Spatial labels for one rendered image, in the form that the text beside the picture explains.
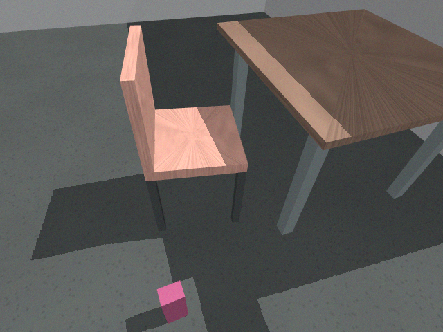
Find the chair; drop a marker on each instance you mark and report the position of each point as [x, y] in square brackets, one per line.
[182, 142]

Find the table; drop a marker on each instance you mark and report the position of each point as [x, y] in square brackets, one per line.
[345, 77]

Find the carton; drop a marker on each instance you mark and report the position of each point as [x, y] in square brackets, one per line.
[173, 301]

